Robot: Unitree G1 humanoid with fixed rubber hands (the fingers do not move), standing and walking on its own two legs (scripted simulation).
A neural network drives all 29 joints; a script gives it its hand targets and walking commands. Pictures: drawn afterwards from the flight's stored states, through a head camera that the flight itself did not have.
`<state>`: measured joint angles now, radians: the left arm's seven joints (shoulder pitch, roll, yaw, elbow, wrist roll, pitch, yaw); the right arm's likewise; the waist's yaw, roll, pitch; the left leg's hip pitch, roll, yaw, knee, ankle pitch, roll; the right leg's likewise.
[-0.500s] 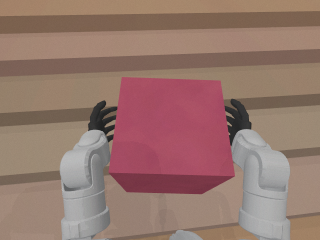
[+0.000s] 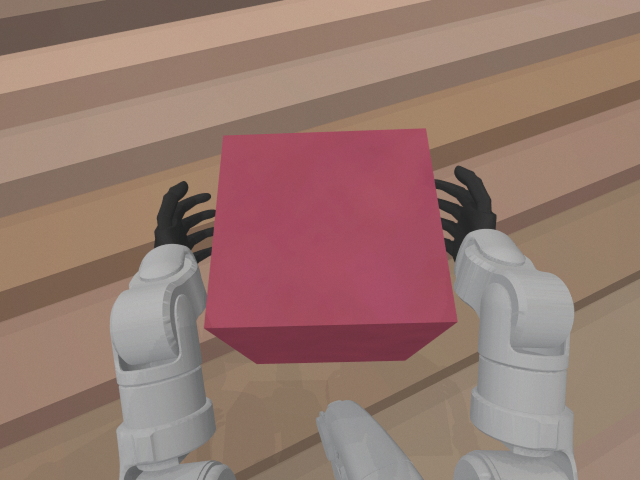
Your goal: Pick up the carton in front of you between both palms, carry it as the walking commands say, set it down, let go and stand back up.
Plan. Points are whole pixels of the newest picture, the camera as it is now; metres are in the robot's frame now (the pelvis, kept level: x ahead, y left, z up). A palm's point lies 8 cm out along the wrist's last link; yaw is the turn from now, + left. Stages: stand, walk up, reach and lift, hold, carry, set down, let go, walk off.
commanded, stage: carry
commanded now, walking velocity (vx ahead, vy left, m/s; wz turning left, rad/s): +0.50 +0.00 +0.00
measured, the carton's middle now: (327, 264) +0.36 -0.10 +0.08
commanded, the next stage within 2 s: none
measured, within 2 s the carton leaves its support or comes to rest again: neither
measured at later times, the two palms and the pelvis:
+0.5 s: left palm out of the picture +0.84 +0.16 +0.29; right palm out of the picture +0.83 -0.14 +0.28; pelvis +0.45 -0.01 +0.15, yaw +5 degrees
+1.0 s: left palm out of the picture +1.15 +0.22 +0.49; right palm out of the picture +1.26 -0.07 +0.49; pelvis +0.86 -0.04 +0.33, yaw +4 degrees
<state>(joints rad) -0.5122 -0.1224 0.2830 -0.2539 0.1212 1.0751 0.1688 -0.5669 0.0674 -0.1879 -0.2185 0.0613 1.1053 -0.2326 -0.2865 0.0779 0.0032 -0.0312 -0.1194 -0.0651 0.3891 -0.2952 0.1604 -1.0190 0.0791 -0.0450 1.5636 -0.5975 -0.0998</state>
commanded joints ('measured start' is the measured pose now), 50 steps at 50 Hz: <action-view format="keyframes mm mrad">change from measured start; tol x64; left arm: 1 -701 -437 -416 -42 -112 91 41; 50 -967 -771 -694 184 -610 132 -158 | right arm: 1 -775 802 596 82 414 79 192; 50 -567 523 230 215 -216 105 18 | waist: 1 509 -102 -556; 50 263 -310 -484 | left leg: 1 -648 69 29 917 463 -116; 11 -1129 138 82 1329 -351 -78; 23 905 439 -526 302 1379 212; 30 -320 227 30 -16 870 -48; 34 -648 -26 -90 1444 -158 -159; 38 -1059 89 -11 1593 -174 -118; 50 -248 15 299 629 122 4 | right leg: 1 1272 -166 233 -837 815 -249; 17 731 -226 -46 -996 1901 -58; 20 149 103 149 311 102 148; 23 -592 29 252 672 -287 15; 33 1461 -251 346 -878 868 -242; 50 758 -236 2 -1142 1691 -51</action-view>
